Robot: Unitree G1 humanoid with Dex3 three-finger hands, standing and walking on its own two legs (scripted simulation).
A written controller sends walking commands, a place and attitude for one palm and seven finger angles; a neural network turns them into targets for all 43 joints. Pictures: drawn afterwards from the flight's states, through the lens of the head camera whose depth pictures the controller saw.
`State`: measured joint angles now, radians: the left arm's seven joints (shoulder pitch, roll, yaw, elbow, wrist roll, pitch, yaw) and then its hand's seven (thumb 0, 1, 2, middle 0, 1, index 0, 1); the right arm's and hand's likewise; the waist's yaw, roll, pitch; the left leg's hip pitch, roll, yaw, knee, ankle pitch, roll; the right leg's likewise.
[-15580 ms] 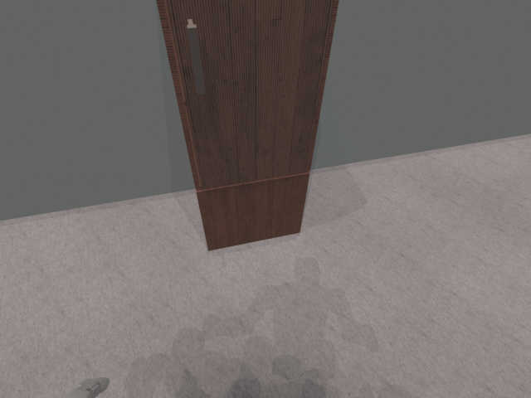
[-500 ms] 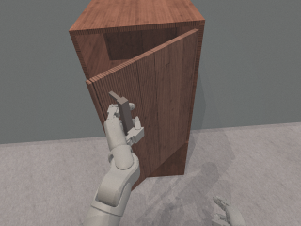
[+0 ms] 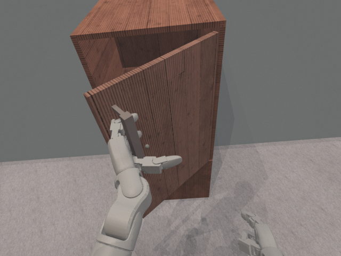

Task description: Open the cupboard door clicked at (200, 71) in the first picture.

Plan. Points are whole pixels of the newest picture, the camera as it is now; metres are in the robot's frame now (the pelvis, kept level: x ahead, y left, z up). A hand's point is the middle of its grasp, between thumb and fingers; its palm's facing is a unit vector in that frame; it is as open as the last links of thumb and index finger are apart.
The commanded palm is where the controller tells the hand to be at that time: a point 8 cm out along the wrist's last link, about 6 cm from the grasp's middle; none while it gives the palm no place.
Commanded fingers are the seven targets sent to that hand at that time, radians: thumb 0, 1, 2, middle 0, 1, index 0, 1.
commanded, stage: open thumb and fingers to let go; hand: left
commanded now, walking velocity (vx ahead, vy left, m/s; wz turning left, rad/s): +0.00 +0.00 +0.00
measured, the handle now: (129, 136) +0.35 +0.12 +0.13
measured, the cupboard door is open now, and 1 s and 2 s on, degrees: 40 43 42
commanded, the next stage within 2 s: slide the hand sideways off the handle in 0.18 s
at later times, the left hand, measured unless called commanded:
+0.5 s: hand (146, 160) +0.28 +0.07 +0.13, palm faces +0.03 -1.00 -0.05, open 16.1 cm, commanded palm +0.25 +0.12 +0.13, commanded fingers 0.00 -0.50 0.30 -0.15 -0.30 -0.15 -0.30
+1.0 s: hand (128, 176) +0.24 +0.10 +0.13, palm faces +0.07 -1.00 -0.03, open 16.2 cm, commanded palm +0.21 +0.16 +0.13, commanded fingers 0.00 -0.50 0.30 -0.15 -0.30 -0.15 -0.30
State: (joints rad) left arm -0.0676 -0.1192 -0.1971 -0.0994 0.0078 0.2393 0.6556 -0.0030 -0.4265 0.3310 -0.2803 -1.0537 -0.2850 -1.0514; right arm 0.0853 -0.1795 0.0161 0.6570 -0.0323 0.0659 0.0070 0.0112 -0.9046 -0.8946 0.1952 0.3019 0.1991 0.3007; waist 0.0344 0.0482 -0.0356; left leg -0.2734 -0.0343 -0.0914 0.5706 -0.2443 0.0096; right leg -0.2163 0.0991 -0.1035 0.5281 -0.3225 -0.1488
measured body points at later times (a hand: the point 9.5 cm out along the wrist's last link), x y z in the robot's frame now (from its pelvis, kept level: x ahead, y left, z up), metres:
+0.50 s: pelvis +0.01 -0.01 +0.00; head -0.01 -0.06 +0.44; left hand +0.27 +0.13 +0.14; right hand +0.20 -0.22 -0.10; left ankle +0.00 +0.17 -0.73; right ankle -0.02 +0.00 -0.73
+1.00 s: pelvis -0.01 -0.01 +0.00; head -0.03 -0.05 +0.44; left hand +0.23 +0.15 +0.14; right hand +0.19 -0.22 -0.09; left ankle +0.00 +0.17 -0.72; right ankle -0.02 +0.00 -0.73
